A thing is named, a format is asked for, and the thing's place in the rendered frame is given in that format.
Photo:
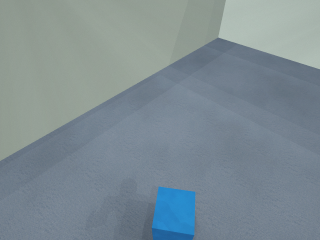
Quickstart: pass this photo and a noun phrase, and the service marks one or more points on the carton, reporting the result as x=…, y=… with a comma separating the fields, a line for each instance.
x=174, y=214

